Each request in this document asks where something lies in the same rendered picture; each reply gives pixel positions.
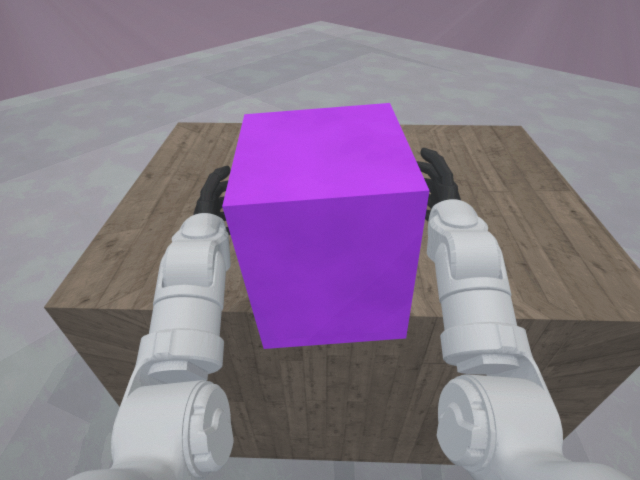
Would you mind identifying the robot right upper arm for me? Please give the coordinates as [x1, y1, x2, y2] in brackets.
[437, 374, 634, 480]

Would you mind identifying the robot left forearm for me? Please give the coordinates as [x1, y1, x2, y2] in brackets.
[111, 213, 231, 459]

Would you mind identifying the robot left hand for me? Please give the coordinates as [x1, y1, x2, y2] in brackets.
[193, 166, 230, 235]

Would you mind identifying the robot right hand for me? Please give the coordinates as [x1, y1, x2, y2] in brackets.
[416, 148, 461, 221]

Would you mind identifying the robot left upper arm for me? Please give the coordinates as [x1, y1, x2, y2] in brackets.
[67, 380, 234, 480]

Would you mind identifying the robot right forearm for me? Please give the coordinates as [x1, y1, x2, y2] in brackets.
[427, 199, 563, 446]

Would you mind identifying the pedestal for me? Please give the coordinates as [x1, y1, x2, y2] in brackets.
[44, 122, 640, 465]

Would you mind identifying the carton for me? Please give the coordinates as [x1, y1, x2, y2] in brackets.
[222, 103, 429, 349]

